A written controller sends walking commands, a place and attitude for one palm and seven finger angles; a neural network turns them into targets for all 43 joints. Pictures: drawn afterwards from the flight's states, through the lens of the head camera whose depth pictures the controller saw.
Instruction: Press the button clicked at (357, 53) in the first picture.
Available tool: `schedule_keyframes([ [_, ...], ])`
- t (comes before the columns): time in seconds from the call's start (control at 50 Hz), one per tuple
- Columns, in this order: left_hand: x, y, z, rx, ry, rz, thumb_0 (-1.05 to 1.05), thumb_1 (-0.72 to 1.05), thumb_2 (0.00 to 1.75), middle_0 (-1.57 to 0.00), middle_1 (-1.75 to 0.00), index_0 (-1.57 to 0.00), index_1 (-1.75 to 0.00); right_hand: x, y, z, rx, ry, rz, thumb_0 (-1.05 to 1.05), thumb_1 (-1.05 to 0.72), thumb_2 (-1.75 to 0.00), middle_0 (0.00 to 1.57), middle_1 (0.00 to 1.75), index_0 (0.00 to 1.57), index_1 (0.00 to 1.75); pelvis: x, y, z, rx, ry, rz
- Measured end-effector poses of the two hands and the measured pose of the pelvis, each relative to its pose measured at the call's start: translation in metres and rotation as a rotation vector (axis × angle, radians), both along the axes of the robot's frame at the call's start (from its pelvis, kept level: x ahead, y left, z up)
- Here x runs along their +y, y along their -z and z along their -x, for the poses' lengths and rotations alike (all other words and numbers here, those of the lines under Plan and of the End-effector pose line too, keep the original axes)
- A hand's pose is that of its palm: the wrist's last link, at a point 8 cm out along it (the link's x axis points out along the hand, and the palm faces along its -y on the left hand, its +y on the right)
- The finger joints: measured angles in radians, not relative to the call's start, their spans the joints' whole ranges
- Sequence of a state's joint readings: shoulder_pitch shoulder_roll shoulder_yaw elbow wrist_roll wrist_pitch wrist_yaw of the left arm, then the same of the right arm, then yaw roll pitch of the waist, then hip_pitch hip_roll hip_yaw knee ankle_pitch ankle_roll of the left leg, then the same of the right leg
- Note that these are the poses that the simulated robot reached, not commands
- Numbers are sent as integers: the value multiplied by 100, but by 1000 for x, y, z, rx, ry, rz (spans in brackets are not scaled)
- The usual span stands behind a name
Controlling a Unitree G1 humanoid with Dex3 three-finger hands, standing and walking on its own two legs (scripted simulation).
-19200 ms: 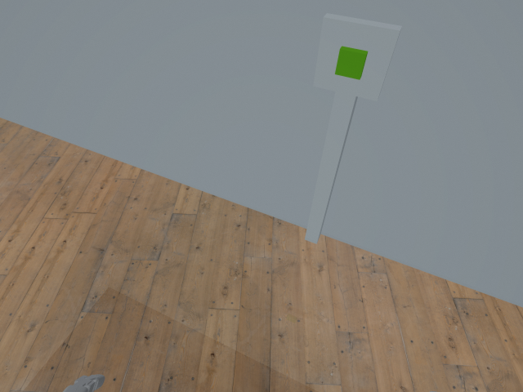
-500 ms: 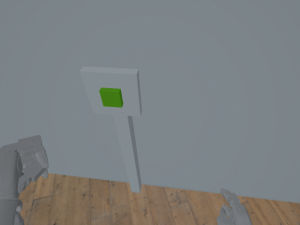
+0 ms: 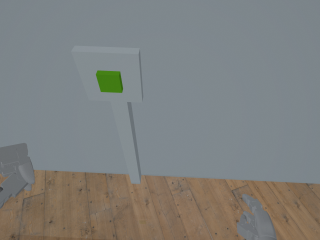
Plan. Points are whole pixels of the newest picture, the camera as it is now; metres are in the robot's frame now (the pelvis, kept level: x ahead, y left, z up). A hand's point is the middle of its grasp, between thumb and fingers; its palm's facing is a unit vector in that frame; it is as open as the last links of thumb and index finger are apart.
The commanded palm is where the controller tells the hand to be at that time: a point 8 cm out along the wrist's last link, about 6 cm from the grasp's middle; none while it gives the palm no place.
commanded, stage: step back with the hand held close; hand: left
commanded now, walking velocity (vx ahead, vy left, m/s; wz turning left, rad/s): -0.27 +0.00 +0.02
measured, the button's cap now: (110, 81) +0.52 +0.19 +0.11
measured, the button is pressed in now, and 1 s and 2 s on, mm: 0 0 0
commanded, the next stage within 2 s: stop stepping back and stand still in 0.90 s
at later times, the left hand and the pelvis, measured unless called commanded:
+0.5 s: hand out of the picture +0.14 +0.25 +0.17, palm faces +0.41 -0.79 -0.46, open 3.1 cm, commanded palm +0.06 +0.29 +0.18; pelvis -0.06 +0.01 -0.01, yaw +2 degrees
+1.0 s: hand out of the picture +0.04 +0.26 +0.17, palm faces +0.36 -0.84 -0.40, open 3.1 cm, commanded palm -0.02 +0.29 +0.18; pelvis -0.15 +0.01 +0.00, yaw -1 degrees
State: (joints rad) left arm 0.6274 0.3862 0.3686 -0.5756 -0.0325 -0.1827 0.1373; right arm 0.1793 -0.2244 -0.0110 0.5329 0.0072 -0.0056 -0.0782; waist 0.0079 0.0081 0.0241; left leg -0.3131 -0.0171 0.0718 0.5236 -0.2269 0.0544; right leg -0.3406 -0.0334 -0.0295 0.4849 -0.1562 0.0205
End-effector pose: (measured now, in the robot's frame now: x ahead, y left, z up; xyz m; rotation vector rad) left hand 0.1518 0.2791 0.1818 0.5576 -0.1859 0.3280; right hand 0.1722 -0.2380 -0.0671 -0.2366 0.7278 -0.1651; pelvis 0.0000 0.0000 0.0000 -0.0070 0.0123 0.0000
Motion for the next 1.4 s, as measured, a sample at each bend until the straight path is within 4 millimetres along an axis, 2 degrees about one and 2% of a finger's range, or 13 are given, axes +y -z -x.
schedule_keyframes([
  [0.26, 2, -2, 43, -125, -16, -35, 1, 89, 90, -131, -150, -130, -150, 12, 9, 35, -28, -56, 9, 1, -90, -89, 21, 30, 20, 30, 0, 13, 34, -12, -28, 12],
  [0.46, 9, 0, 53, -179, 34, -27, 1, 89, 90, -131, -150, -131, -150, 9, 14, 69, 16, -24, 54, 1, -90, -89, 21, 30, 20, 30, 10, 17, 55, -12, -26, 29],
  [0.58, 16, -9, 67, -172, 21, -61, 1, 89, 90, -131, -150, -131, -150, 17, 7, 81, 16, -33, 34, 2, -90, -89, 21, 30, 20, 30, 6, 9, 60, 28, -39, 54],
  [0.64, 8, -8, 74, -162, 39, -42, 1, 89, 90, -131, -150, -130, -150, 19, 7, 81, 9, -69, 23, 1, -90, -89, 21, 30, 20, 30, 1, 8, 70, 65, -8, 40],
  [0.72, -12, -3, 79, -120, 114, -8, 1, 89, 90, -131, -150, -130, -150, 17, 7, 86, 5, -85, 5, 1, -90, -89, 21, 30, 20, 30, -5, 4, 98, 58, 19, 49],
  [0.8, -25, -8, 99, -108, 190, -23, 1, 89, 90, -131, -150, -130, -150, 10, -2, 101, -46, -52, -5, 1, -90, -89, 21, 30, 20, 31, -9, 6, 117, 28, 15, 59],
  [0.86, -18, -13, 120, -124, 184, -34, 1, 89, 90, -131, -150, -130, -150, 3, -10, 117, -60, -14, 14, 1, -90, -89, 21, 30, 20, 31, -6, 5, 124, 15, 15, 48],
  [0.94, 7, -10, 138, -153, 102, -7, 1, 89, 90, -131, -150, -131, -150, 0, -15, 140, -27, 12, 75, 1, -90, -89, 21, 30, 20, 30, 5, 3, 133, 13, 18, 40],
  [1.0, 21, -2, 148, -168, 78, 29, 1, 89, 90, -131, -150, -131, -150, 6, -15, 157, -14, 5, 98, 1, -90, -89, 21, 30, 20, 30, 14, 4, 154, 7, 9, 29],
  [1.08, 21, 2, 169, -120, 106, 62, 1, 89, 90, -131, -150, -130, -150, 22, -24, 186, -56, -22, 71, 1, -90, -89, 20, 30, 20, 30, 20, -2, 184, 0, 30, 43],
  [1.16, 14, -8, 202, -113, 140, 54, 1, 89, 90, -131, -150, -130, -150, 36, -29, 220, -82, -20, 31, 1, -90, -89, 21, 30, 20, 30, 21, -7, 207, -9, 40, 58],
  [1.3, 14, -18, 261, -126, 101, 14, 1, 89, 90, -131, -150, -130, -150, 40, -9, 276, -33, -34, 6, 1, -90, -89, 21, 30, 20, 31, 20, -1, 258, -15, 54, 15],
  [1.4, 33, -10, 279, -221, 34, 98, 1, 89, 90, -131, -150, -131, -150, 30, -3, 320, 24, 30, 52, 1, -90, -89, 21, 30, 20, 31, 29, 1, 272, -11, 55, 12],
])
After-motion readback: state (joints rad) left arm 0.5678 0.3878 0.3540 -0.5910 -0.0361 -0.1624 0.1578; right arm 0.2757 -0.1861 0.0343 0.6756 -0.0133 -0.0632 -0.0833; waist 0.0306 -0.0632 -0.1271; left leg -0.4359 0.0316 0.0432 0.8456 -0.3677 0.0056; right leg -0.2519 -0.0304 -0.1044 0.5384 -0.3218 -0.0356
